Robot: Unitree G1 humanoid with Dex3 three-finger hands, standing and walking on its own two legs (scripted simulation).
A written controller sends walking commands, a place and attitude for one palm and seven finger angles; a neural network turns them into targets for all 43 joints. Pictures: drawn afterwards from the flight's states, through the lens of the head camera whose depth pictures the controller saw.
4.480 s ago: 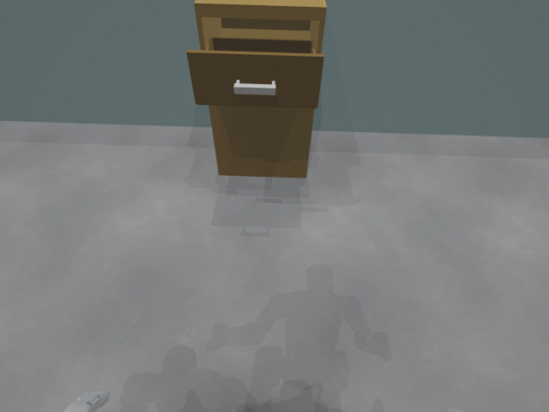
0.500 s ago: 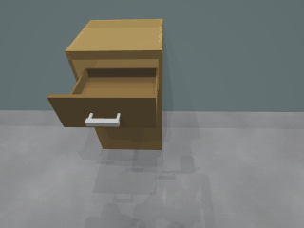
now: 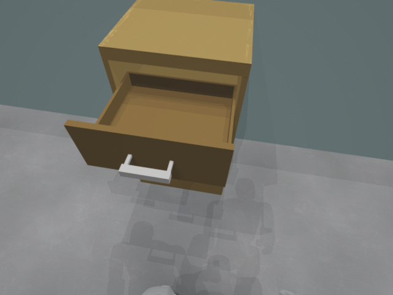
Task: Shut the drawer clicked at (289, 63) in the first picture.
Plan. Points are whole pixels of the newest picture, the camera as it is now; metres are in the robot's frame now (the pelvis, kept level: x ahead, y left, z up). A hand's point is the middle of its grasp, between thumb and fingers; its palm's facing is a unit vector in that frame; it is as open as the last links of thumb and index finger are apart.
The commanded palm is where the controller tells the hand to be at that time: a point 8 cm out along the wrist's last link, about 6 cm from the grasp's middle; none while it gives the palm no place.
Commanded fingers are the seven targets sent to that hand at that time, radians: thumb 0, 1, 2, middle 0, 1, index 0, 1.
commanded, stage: take the last steps up to it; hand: left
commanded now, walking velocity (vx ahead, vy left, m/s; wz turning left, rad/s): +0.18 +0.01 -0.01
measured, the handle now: (147, 167) +0.41 +0.20 -0.06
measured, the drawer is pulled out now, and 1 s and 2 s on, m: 0.30 0.30 0.30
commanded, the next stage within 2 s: come to a stop and stand still in 0.10 s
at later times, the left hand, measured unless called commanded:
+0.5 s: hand (136, 268) +0.18 +0.17 -0.16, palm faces -0.01 -0.97 -0.23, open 7.4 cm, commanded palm none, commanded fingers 0.00 0.90 0.90 -0.20 -0.30 -0.20 -0.30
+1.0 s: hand out of the picture +0.05 +0.22 -0.17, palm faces +0.06 -0.98 -0.18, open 7.4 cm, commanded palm none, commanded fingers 0.00 0.90 0.90 -0.20 -0.30 -0.20 -0.30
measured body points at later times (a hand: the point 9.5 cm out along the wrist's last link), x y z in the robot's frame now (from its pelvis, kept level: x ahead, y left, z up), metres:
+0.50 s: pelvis +0.09 +0.00 +0.00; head +0.10 -0.01 +0.45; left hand +0.18 +0.23 -0.15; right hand +0.07 -0.22 -0.17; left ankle +0.07 +0.10 -0.73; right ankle +0.13 -0.11 -0.74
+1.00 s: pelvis +0.03 +0.04 +0.01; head +0.02 +0.06 +0.46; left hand +0.04 +0.27 -0.16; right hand +0.01 -0.19 -0.14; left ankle -0.01 +0.14 -0.73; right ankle +0.07 -0.10 -0.69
